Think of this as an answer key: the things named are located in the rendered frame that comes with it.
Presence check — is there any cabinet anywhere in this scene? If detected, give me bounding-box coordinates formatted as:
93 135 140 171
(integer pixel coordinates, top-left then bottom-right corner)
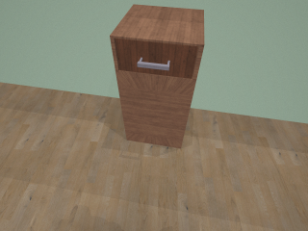
110 4 205 149

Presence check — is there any handle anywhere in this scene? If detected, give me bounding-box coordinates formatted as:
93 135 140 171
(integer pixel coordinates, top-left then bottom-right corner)
137 57 170 71

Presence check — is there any drawer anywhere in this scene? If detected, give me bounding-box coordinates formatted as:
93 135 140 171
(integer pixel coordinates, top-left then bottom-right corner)
115 38 198 79

